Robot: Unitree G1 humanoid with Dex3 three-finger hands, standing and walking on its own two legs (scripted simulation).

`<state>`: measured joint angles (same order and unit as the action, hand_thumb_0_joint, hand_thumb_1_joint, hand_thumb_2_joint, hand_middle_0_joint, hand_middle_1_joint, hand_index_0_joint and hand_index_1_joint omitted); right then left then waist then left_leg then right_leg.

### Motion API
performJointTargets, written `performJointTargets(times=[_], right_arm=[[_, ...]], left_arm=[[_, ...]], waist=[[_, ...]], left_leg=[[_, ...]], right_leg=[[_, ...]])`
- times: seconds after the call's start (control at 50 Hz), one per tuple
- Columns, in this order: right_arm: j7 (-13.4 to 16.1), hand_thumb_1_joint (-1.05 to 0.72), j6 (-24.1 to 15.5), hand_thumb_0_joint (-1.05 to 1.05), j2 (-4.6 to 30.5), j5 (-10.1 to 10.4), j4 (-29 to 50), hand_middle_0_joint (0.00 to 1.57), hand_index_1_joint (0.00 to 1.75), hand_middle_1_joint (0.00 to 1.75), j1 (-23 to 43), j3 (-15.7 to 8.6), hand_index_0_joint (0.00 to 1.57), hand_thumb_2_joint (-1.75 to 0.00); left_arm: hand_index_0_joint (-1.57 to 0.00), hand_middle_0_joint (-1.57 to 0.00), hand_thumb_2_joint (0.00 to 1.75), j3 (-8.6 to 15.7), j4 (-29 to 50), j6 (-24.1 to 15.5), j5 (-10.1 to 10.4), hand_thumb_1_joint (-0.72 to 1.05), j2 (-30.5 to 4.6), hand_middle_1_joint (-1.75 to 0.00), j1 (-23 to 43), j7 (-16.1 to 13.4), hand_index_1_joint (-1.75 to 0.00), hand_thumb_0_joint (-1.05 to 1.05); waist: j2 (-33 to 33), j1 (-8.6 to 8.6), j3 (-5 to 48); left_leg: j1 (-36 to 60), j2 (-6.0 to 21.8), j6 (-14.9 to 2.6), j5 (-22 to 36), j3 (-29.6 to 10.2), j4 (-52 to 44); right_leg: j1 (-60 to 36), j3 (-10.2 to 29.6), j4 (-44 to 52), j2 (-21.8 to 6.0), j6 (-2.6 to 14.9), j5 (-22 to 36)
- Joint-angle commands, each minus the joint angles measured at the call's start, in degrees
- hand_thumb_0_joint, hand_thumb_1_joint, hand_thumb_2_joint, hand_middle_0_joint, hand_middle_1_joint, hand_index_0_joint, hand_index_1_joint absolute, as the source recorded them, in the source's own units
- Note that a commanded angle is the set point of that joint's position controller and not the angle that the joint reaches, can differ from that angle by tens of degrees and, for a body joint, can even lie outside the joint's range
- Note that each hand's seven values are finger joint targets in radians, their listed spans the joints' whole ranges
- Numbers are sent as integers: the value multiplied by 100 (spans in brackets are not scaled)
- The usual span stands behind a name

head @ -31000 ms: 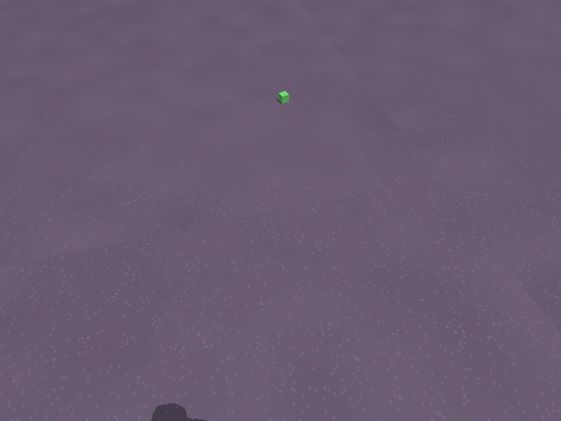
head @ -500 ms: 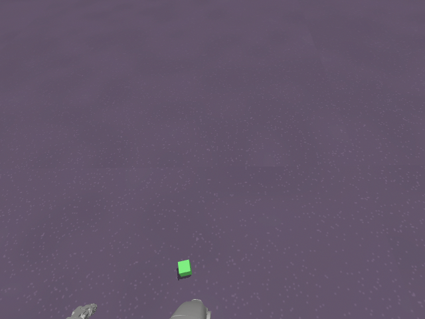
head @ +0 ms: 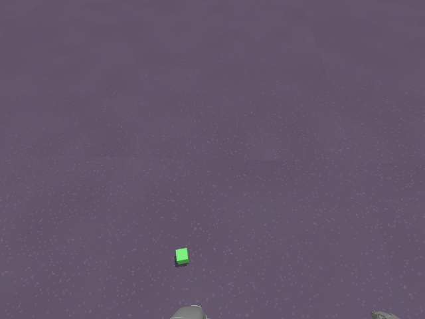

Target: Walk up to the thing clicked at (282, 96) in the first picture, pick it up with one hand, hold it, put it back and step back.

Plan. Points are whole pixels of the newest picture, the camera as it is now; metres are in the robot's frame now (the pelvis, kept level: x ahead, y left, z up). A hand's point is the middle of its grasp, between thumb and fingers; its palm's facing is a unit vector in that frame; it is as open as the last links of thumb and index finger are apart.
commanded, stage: walk up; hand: left
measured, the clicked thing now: (182, 256) +0.45 +0.23 -0.73
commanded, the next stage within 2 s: none
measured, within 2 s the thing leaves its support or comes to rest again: neither
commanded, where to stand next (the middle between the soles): +0.06 +0.00 m, yaw +0 degrees
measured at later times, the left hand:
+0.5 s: hand out of the picture +0.12 +0.27 -0.14, palm faces +0.02 -0.93 -0.37, open 7.4 cm
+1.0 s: hand out of the picture +0.05 +0.28 -0.16, palm faces +0.02 -0.94 -0.35, open 7.4 cm
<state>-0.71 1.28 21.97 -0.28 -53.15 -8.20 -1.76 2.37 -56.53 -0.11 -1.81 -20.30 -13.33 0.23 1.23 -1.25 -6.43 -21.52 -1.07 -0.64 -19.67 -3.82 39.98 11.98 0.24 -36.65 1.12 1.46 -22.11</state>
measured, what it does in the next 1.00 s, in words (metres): stands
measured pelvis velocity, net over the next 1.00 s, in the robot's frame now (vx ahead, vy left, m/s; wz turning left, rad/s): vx -0.04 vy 0.01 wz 0.03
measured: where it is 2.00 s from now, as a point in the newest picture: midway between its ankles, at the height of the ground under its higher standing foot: outside the picture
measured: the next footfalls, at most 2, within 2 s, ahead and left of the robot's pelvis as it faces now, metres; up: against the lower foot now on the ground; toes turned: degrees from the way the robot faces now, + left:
left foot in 1.32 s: +0.05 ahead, +0.15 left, +0.00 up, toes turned +2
right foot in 1.58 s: +0.05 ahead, -0.12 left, +0.00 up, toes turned +2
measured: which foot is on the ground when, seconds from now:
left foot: down 0.00-1.00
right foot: down 0.00-1.00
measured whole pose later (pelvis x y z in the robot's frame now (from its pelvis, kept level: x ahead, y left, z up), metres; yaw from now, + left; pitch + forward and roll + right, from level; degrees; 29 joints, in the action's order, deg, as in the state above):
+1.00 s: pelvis -0.04 +0.01 +0.00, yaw +2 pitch -3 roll +0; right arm 0.4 -1.3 19.6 -2.0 -54.9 -8.4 -0.9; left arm 3.1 -54.7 2.2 -0.1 -23.1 -6.4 0.6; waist -2.7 -0.1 -9.0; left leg -18.9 0.4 -0.3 -16.0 -0.1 37.7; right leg 18.0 3.7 -46.9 -0.1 1.1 -30.8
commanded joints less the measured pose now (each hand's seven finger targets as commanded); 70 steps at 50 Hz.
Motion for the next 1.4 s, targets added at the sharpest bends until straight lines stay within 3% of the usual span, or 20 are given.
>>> performJointTargets(times=[0.0, 0.06, 0.12, 0.22, 0.3, 0.36, 0.42, 0.46, 0.5, 0.58, 0.64, 0.76, 0.82, 1.0, 1.02, 1.06, 1.22, 1.3, 1.34, 1.38], right_arm=[[55, -90, -387, 0, 1046, -53, 189, 20, 30, 30, -91, -249, 20, -90], [12, -90, -404, 0, 1505, -43, 172, 20, 30, 30, -144, -372, 20, -90], [-15, -90, -359, 0, 1452, -52, 233, 20, 30, 30, 46, -296, 20, -90], [-19, -90, -376, 0, 1113, -48, 140, 20, 30, 30, 117, -166, 20, -90], [45, -90, -550, 0, 1061, -47, -57, 20, 30, 30, -332, -176, 20, -90], [69, -90, -544, 0, 1531, 0, -73, 20, 30, 30, -628, -318, 20, -90], [109, -90, -468, 0, 1565, -8, 32, 20, 30, 30, -399, -325, 20, -90], [88, -90, -416, 0, 1540, 25, 144, 20, 30, 30, -161, -318, 20, -90], [207, -90, -198, 0, 1194, 156, 214, 20, 30, 30, 229, -196, 20, -90], [277, -90, -30, 0, 1093, 138, 383, 20, 30, 30, 236, -307, 20, -90], [235, -90, 32, 0, 1136, 138, 418, 20, 30, 30, -4, -335, 20, -90], [208, -90, -269, 0, 1024, -37, 118, 20, 30, 30, -431, -350, 20, -90], [247, -90, -436, 0, 1991, -78, 288, 20, 30, 30, -106, -505, 20, -90], [97, -90, -284, 0, 1471, -194, 264, 20, 30, 30, 313, -370, 20, -90], [66, -90, -218, 0, 1285, -140, 279, 20, 30, 30, 279, -315, 20, -90], [34, -90, -150, 0, 982, -94, 368, 20, 30, 30, 560, -277, 20, -90], [-160, -90, -298, 0, 1038, -126, 167, 20, 30, 30, 98, -381, 20, -90], [-4, -90, -426, 0, 1077, -136, -171, 20, 30, 30, -649, -450, 20, -90], [64, -90, -493, 0, 1907, -107, -21, 20, 30, 30, -474, -552, 20, -90], [65, -90, -488, 0, 1627, -108, 88, 20, 30, 30, -94, -457, 20, -90]], left_arm=[[-20, -20, 90, 256, 635, -237, 47, 90, -1356, -30, 577, -11, -30, 0], [-20, -20, 90, 276, 506, -209, 40, 90, -1331, -30, 343, 6, -30, 0], [-20, -20, 90, 269, 452, -247, 26, 90, -1295, -30, 234, 23, -30, 0], [-20, -20, 90, 385, 401, -338, 41, 90, -1765, -30, 126, -15, -30, 0], [-20, -20, 90, 249, 469, -297, 133, 90, -1439, -30, 479, -22, -30, 0], [-20, -20, 90, 222, 440, -225, 198, 90, -1275, -30, 461, -73, -30, 0], [-20, -20, 90, 170, 438, -241, 179, 90, -1178, -30, 361, -74, -30, 0], [-20, -20, 90, 216, 312, -315, 98, 90, -1277, -30, 50, -42, -30, 0], [-20, -20, 90, 272, 441, -107, 273, 90, -1598, -30, 583, -145, -30, 0], [-20, -20, 90, 290, 676, 30, 235, 90, -1733, -30, 624, -211, -30, 0], [-20, -20, 90, 299, 911, 45, 83, 90, -1708, -30, 969, -258, -30, 0], [-20, -20, 90, 261, 1001, 157, 102, 90, -1545, -30, 1057, -138, -30, 0], [-20, -20, 90, 262, 859, 276, 174, 90, -1339, -30, 870, -183, -30, 0], [-20, -20, 90, 305, 190, -51, 91, 90, -1156, -30, 161, 16, -30, 0], [-20, -20, 90, 325, 118, -128, 38, 90, -1214, -30, 2, -29, -30, 0], [-20, -20, 90, 478, 143, -210, -58, 90, -2005, -30, -43, -39, -30, 0], [-20, -20, 90, 428, 458, -375, -16, 90, -1760, -30, 247, 4, -30, 0], [-20, -20, 90, 145, 537, -170, 125, 90, -1123, -30, 436, 42, -30, 0], [-20, -20, 90, 197, 418, -66, 200, 90, -1342, -30, 133, -50, -30, 0], [-20, -20, 90, 187, 251, -88, 192, 90, -1363, -30, -2, -51, -30, 0]], waist=[[-716, 204, 882], [-181, 109, 828], [214, 14, 293], [-422, -35, -177], [-322, 220, 553], [266, 225, 1009], [757, 115, 999], [582, -57, 1020], [125, 86, 390], [-918, -5, 985], [-998, 107, 813], [-887, 280, 1126], [611, 305, 1103], [989, 17, 731], [721, -72, 717], [-1080, -232, 333], [-1144, 10, 141], [-325, 454, 543], [628, 350, 717], [452, 190, 384]], left_leg=[[1513, 170, -166, 1033, -134, -1399], [1361, 1075, -832, -611, -1648, -1598], [535, 980, -706, -1393, -1598, -1930], [-717, 75, -50, -163, 62, -361], [1144, 332, -191, 2171, -247, -1360], [2177, 1516, -1191, 3622, -1737, -1260], [1859, 1629, -1311, 2991, -1776, -1422], [1244, 1170, -898, 2569, -1144, -942], [375, 507, -257, 4195, -342, -192], [-45, -291, -124, -583, 30, 1608], [-179, -173, -95, -1281, -70, 1974], [971, -114, 1, 1157, 583, -1462], [942, 2513, -1610, 2250, -2961, -1938], [234, 1026, -756, -468, -741, -1632], [-98, 886, -589, -566, -572, -1296], [-868, -87, -108, -1350, 208, 567], [-30, 256, 37, -472, 311, -130], [2286, 312, 19, 655, -23, -1853], [1399, 2138, -1059, -1079, -2629, -2683], [1193, 1882, -1189, -867, -2071, -2617]], right_leg=[[237, 728, 915, -950, 318, 1729], [704, 337, 671, -359, 210, -942], [556, 436, 895, -332, 298, -912], [-479, 1979, 2230, -1716, 961, -672], [-179, 466, 939, -1027, 392, 2793], [639, -87, -182, -181, -8, 811], [677, 112, 138, -215, 169, -734], [-166, 186, 1042, -328, 289, 243], [-103, 619, 472, -993, 336, 4463], [-440, 1165, 595, -2076, 1273, 6451], [-114, 1016, 483, -1980, 1337, 5579], [-147, 469, -651, -1053, 567, 2699], [1005, 878, -2109, -136, -72, -1533], [-440, -208, 889, 31, 7, -119], [-885, -24, 1286, -18, 59, 139], [-101, 2933, 2522, -1740, 868, -2784], [60, 1352, 2092, -1465, 893, -150], [1457, 306, 452, -669, 313, 521], [1361, 486, -1079, -196, 14, -1063], [1349, 719, -1414, -333, 35, -880]])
